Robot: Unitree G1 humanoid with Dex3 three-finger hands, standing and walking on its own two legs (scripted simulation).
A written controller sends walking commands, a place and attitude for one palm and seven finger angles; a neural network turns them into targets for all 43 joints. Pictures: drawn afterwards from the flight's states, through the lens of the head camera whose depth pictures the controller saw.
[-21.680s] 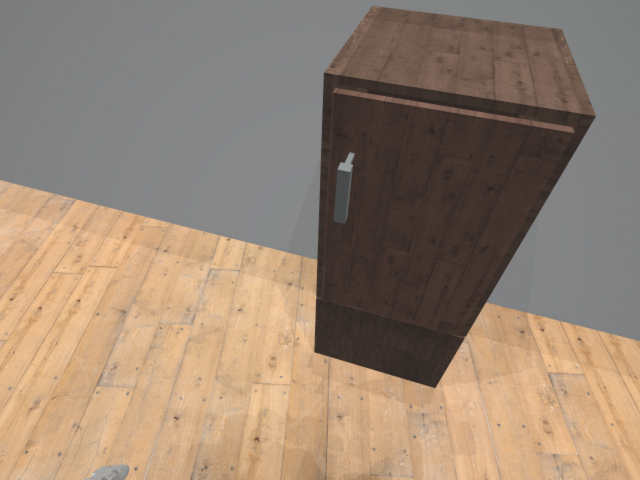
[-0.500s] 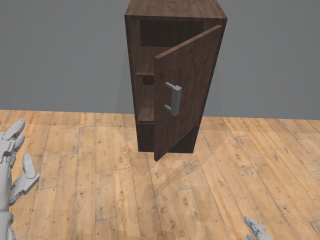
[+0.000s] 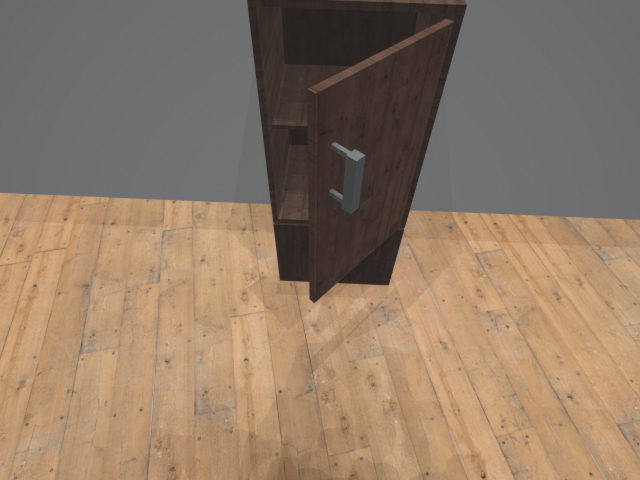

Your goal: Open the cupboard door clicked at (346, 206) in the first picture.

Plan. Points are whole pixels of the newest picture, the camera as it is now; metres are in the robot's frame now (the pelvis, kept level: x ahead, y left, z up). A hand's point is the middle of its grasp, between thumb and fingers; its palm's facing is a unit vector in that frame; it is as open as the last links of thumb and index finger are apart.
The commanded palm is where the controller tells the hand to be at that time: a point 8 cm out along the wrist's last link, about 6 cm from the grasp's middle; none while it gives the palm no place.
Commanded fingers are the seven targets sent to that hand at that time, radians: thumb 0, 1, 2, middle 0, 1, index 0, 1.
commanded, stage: let the arm hang, fingers relaxed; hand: left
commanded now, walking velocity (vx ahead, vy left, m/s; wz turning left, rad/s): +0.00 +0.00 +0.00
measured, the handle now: (344, 177) +0.60 +0.00 +0.01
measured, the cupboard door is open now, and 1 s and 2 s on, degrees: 48 48 48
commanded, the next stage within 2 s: look to check the result in 0.58 s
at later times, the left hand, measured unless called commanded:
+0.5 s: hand out of the picture +0.01 +0.14 -0.18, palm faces +0.02 -0.99 -0.16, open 7.3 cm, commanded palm none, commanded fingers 0.00 0.90 0.90 -0.20 -0.30 -0.20 -0.30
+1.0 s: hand out of the picture +0.01 +0.14 -0.17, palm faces +0.05 -0.98 -0.19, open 7.4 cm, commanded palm none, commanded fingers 0.00 0.90 0.90 -0.20 -0.30 -0.20 -0.30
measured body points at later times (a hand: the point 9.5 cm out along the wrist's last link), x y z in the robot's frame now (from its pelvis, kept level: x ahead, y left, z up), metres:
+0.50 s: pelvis +0.02 -0.01 +0.00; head +0.02 -0.02 +0.45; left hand +0.01 +0.19 -0.16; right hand +0.00 -0.22 -0.17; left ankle +0.07 +0.10 -0.74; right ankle -0.01 -0.08 -0.74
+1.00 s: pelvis +0.04 -0.02 +0.00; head +0.05 -0.03 +0.45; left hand +0.01 +0.19 -0.16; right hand +0.03 -0.23 -0.17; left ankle +0.07 +0.10 -0.74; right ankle -0.01 -0.08 -0.74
